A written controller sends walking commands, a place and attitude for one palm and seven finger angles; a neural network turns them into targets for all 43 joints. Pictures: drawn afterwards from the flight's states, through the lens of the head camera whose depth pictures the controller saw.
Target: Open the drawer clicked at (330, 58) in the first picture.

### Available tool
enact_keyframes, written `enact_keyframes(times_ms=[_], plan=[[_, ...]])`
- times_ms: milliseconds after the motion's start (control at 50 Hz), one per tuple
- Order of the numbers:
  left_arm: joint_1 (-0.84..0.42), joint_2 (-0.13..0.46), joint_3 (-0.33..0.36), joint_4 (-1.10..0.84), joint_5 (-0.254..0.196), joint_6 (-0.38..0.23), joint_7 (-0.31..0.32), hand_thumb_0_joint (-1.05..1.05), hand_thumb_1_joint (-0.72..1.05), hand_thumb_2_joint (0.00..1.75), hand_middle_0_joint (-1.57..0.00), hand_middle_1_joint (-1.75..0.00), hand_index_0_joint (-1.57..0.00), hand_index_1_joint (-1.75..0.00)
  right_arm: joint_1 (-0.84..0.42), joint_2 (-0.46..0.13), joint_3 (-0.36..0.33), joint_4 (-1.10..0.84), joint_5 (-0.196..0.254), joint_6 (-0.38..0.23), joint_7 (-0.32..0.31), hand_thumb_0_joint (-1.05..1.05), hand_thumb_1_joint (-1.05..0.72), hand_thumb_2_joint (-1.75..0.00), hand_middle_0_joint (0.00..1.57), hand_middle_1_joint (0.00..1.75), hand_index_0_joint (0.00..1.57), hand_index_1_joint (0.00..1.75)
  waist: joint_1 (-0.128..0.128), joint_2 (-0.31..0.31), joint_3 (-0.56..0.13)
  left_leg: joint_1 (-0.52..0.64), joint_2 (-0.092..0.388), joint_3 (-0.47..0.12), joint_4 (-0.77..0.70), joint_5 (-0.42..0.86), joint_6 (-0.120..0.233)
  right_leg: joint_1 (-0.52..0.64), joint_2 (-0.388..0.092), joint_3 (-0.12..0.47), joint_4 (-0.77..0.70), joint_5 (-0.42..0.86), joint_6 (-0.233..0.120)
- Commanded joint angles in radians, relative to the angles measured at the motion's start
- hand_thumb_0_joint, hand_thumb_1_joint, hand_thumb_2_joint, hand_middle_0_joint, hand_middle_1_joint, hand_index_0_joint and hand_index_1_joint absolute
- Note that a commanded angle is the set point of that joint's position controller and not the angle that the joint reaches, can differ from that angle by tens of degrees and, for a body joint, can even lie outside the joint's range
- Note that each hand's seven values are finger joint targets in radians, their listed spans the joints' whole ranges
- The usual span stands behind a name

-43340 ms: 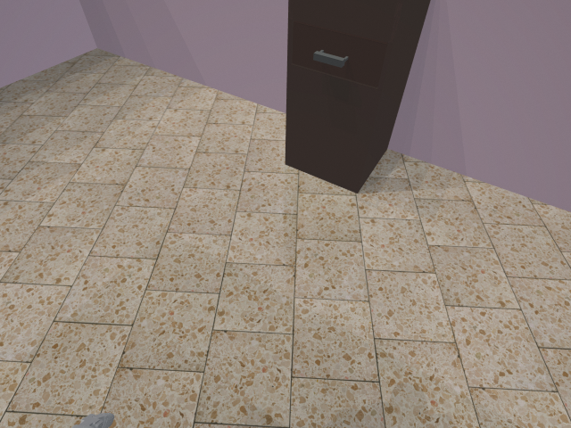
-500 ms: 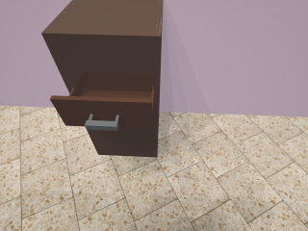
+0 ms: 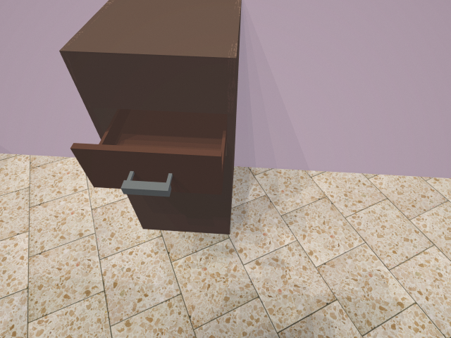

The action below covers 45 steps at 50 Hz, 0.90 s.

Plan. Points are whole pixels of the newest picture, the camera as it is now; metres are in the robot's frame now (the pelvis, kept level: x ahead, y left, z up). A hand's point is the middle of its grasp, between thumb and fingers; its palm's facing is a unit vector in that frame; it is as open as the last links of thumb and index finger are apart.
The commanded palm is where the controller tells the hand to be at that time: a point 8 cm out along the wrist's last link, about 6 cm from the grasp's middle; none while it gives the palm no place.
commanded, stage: look again from close up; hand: left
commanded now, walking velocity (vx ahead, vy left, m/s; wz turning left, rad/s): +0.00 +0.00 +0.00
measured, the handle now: (148, 181) +0.50 +0.24 -0.11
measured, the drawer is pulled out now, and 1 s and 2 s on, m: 0.16 0.16 0.16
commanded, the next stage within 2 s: raise the hand with hooked fingers in 0.40 s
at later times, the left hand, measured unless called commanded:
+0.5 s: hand out of the picture -0.01 +0.15 -0.18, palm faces +0.04 -0.98 -0.19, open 7.3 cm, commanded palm +0.09 +0.20 -0.07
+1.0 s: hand out of the picture +0.13 +0.19 -0.07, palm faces -0.01 -0.13 -0.99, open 9.0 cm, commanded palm +0.14 +0.21 +0.00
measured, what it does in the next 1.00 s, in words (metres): shifts its weight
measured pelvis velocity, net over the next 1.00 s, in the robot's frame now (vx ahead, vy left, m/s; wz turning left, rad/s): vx -0.07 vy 0.00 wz -0.03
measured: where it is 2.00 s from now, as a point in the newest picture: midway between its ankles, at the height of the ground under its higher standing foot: outside the picture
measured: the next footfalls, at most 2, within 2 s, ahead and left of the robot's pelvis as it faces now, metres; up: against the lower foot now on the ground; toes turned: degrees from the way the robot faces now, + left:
none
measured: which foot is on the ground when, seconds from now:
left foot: down 0.00-1.00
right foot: down 0.00-1.00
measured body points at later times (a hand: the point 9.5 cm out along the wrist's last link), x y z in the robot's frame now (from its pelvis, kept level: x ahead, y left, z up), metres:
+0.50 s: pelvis +0.00 -0.01 +0.00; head +0.01 -0.01 +0.45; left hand -0.02 +0.21 -0.16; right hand -0.02 -0.21 -0.17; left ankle -0.06 +0.12 -0.74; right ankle -0.01 -0.08 -0.74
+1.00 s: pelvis -0.07 +0.00 -0.04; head -0.04 -0.02 +0.41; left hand +0.12 +0.19 -0.02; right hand +0.20 -0.22 -0.09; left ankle -0.06 +0.12 -0.74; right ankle -0.01 -0.08 -0.74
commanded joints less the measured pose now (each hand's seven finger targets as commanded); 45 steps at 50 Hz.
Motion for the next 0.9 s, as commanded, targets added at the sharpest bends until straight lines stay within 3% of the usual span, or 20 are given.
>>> enact_keyframes(times_ms=[0,220,460,480,500,520,540,560,580,600,620,640,660,680,720,740,760,800,840,880], plan=[[0.068,0.084,0.016,-0.028,-0.001,-0.012,0.001,0.00,0.90,0.90,-0.20,-0.30,-0.20,-0.30,0.098,-0.077,-0.012,-0.010,0.000,-0.005,-0.006,0.00,-0.90,-0.90,0.20,0.30,0.20,0.30,0.001,0.007,0.017,-0.066,0.096,-0.072,-0.062,0.254,0.036,0.053,-0.133,0.136,-0.063,0.334,-0.007],[0.079,0.081,0.017,-0.025,-0.002,-0.013,0.001,0.00,0.90,0.90,-0.20,-0.30,-0.20,-0.30,0.105,-0.070,-0.013,-0.004,0.000,-0.005,-0.007,0.00,-0.90,-0.90,0.20,0.30,0.20,0.30,0.003,0.001,0.013,-0.064,0.093,-0.069,-0.064,0.238,0.032,0.062,-0.137,0.139,-0.071,0.348,-0.009],[0.086,0.073,0.016,-0.025,-0.002,-0.011,0.002,0.00,0.90,0.90,-0.20,-0.30,-0.20,-0.30,0.113,-0.058,-0.013,0.002,0.000,0.000,-0.007,0.00,-0.90,-0.90,0.20,0.30,0.20,0.30,0.004,0.003,0.056,-0.089,0.089,-0.069,-0.069,0.183,0.030,0.038,-0.131,0.143,-0.099,0.270,-0.006],[0.189,0.127,0.030,0.022,0.008,-0.032,0.044,0.00,0.90,0.90,-0.20,-0.30,-0.20,-0.30,-0.036,-0.113,-0.032,-0.073,0.014,-0.007,0.003,0.00,-0.90,-0.90,0.20,0.30,0.20,0.30,0.060,-0.052,0.075,-0.207,0.071,0.009,0.203,0.127,-0.006,0.045,-0.203,0.227,-0.075,0.893,0.089],[-0.603,0.369,-0.088,-1.485,0.101,-0.222,0.024,0.00,0.88,0.89,-0.20,-0.32,-0.20,-0.32,-0.052,-0.282,-0.010,-0.450,0.065,-0.174,-0.047,0.00,-0.90,-0.90,0.20,0.30,0.20,0.30,-0.040,0.278,-0.434,0.069,-0.013,-0.011,0.008,0.297,0.052,0.127,-0.114,0.310,0.012,0.648,0.003],[-0.226,0.353,0.009,-1.224,0.131,-0.131,0.124,0.00,0.85,0.88,-0.20,-0.33,-0.20,-0.33,-0.115,-0.217,-0.036,-0.390,0.053,-0.249,-0.085,0.00,-0.90,-0.90,0.20,0.30,0.20,0.30,0.023,0.414,-0.428,0.070,-0.004,-0.033,-0.002,0.491,0.050,0.093,-0.065,0.200,0.059,0.357,-0.019],[0.029,0.179,-0.069,-1.098,0.131,0.027,0.179,0.00,0.83,0.87,-0.21,-0.34,-0.21,-0.34,-0.119,-0.165,-0.052,-0.398,0.082,-0.272,-0.089,0.00,-0.90,-0.90,0.20,0.30,0.20,0.30,0.019,0.244,-0.228,-0.032,0.016,-0.063,-0.005,0.491,0.027,-0.018,-0.034,0.144,0.050,0.223,-0.007],[0.055,0.062,-0.143,-1.057,0.179,0.060,0.182,0.00,0.81,0.86,-0.21,-0.36,-0.21,-0.36,-0.091,-0.176,-0.058,-0.385,0.086,-0.282,-0.082,0.00,-0.90,-0.90,0.20,0.30,0.20,0.30,-0.007,0.075,-0.120,-0.084,0.017,-0.054,0.032,0.482,0.045,-0.082,-0.024,0.119,0.038,0.263,0.015],[-0.031,0.090,-0.174,-1.163,0.245,0.049,0.193,0.00,0.78,0.85,-0.21,-0.37,-0.21,-0.37,-0.125,-0.214,-0.065,-0.450,0.075,-0.295,-0.068,0.00,-0.90,-0.90,0.20,0.30,0.20,0.30,-0.017,-0.036,-0.060,-0.125,0.003,-0.089,0.062,0.389,0.055,-0.155,-0.024,0.132,0.050,0.255,0.016],[-0.018,0.146,-0.160,-1.187,0.358,0.034,0.219,0.00,0.76,0.84,-0.21,-0.39,-0.21,-0.39,-0.109,-0.253,-0.066,-0.459,0.039,-0.291,-0.059,0.00,-0.90,-0.90,0.20,0.30,0.20,0.30,-0.027,-0.089,-0.159,-0.136,-0.012,-0.080,0.105,0.337,0.061,-0.189,-0.024,0.134,0.070,0.213,0.017],[0.013,0.141,-0.182,-1.180,0.468,0.036,0.248,0.00,0.74,0.83,-0.21,-0.40,-0.21,-0.40,-0.110,-0.251,-0.066,-0.494,0.012,-0.274,-0.048,0.00,-0.90,-0.90,0.20,0.30,0.20,0.30,-0.025,-0.159,-0.165,-0.196,-0.029,-0.084,0.138,0.281,0.059,-0.235,-0.021,0.134,0.084,0.145,0.014],[0.032,0.147,-0.180,-1.154,0.577,0.038,0.281,0.00,0.71,0.82,-0.21,-0.42,-0.21,-0.42,-0.121,-0.255,-0.074,-0.541,-0.002,-0.251,-0.032,0.00,-0.90,-0.90,0.20,0.30,0.20,0.30,-0.018,-0.134,-0.174,-0.242,-0.050,-0.082,0.164,0.240,0.048,-0.261,-0.022,0.150,0.092,0.069,0.010],[0.101,0.156,-0.157,-1.114,0.688,0.039,0.317,0.00,0.69,0.81,-0.22,-0.43,-0.22,-0.43,-0.134,-0.249,-0.086,-0.581,-0.020,-0.215,-0.017,0.00,-0.90,-0.90,0.20,0.30,0.20,0.30,0.008,-0.166,-0.202,-0.271,-0.065,-0.071,0.182,0.189,0.035,-0.260,-0.016,0.155,0.090,-0.017,0.005],[0.230,0.123,-0.162,-1.051,0.773,0.040,0.344,0.00,0.67,0.80,-0.22,-0.45,-0.22,-0.45,-0.168,-0.249,-0.094,-0.618,-0.034,-0.179,0.003,0.00,-0.90,-0.90,0.20,0.30,0.20,0.30,0.046,-0.204,-0.158,-0.334,-0.066,-0.067,0.185,0.136,0.027,-0.262,-0.014,0.161,0.089,-0.059,-0.002],[0.358,0.102,-0.162,-1.018,0.908,0.028,0.375,0.00,0.62,0.78,-0.22,-0.48,-0.22,-0.48,-0.219,-0.252,-0.099,-0.672,-0.046,-0.090,0.051,0.00,-0.90,-0.90,0.20,0.30,0.20,0.30,0.091,-0.245,-0.104,-0.446,-0.068,-0.049,0.195,0.081,0.018,-0.257,-0.014,0.188,0.105,-0.040,-0.014],[0.370,0.143,-0.118,-1.036,0.957,0.014,0.382,0.00,0.60,0.77,-0.22,-0.50,-0.22,-0.50,-0.241,-0.249,-0.098,-0.689,-0.040,-0.050,0.075,0.00,-0.90,-0.90,0.20,0.30,0.20,0.30,0.120,-0.248,-0.125,-0.489,-0.070,-0.043,0.211,0.092,0.016,-0.230,-0.020,0.213,0.132,0.020,-0.020],[0.314,0.167,-0.102,-1.093,1.002,-0.002,0.393,0.00,0.57,0.76,-0.22,-0.51,-0.22,-0.51,-0.278,-0.245,-0.092,-0.720,-0.033,-0.016,0.092,0.00,-0.90,-0.90,0.20,0.30,0.20,0.30,0.127,-0.230,-0.172,-0.508,-0.074,-0.033,0.219,0.094,0.015,-0.210,-0.024,0.215,0.168,0.049,-0.020],[0.251,0.224,-0.052,-1.158,1.073,-0.019,0.429,0.00,0.53,0.74,-0.23,-0.54,-0.23,-0.54,-0.315,-0.228,-0.084,-0.767,-0.025,0.024,0.104,0.00,-0.90,-0.90,0.20,0.30,0.20,0.30,0.144,-0.127,-0.228,-0.508,-0.084,-0.019,0.240,0.077,0.017,-0.205,-0.024,0.232,0.200,0.030,-0.024],[0.143,0.281,-0.003,-1.217,1.129,-0.013,0.478,0.00,0.48,0.72,-0.23,-0.57,-0.23,-0.57,-0.323,-0.211,-0.078,-0.781,-0.023,0.058,0.102,0.00,-0.90,-0.90,0.20,0.30,0.20,0.30,0.145,-0.058,-0.259,-0.503,-0.091,-0.024,0.269,0.061,0.017,-0.238,-0.015,0.246,0.221,0.001,-0.028],[-0.004,0.254,-0.042,-1.249,1.169,0.019,0.523,0.00,0.43,0.70,-0.23,-0.60,-0.23,-0.60,-0.323,-0.200,-0.080,-0.799,-0.029,0.078,0.096,0.00,-0.90,-0.90,0.20,0.30,0.20,0.30,0.115,-0.007,-0.290,-0.451,-0.094,-0.027,0.292,0.041,0.023,-0.303,-0.010,0.272,0.209,-0.056,-0.029]])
